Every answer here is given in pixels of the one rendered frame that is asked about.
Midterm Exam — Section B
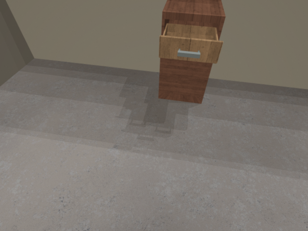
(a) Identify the handle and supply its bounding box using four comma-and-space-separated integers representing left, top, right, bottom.
177, 49, 200, 59

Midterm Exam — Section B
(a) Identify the cabinet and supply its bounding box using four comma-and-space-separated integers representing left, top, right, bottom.
158, 0, 226, 104

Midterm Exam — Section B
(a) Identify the drawer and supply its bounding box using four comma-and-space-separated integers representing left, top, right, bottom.
159, 23, 223, 64

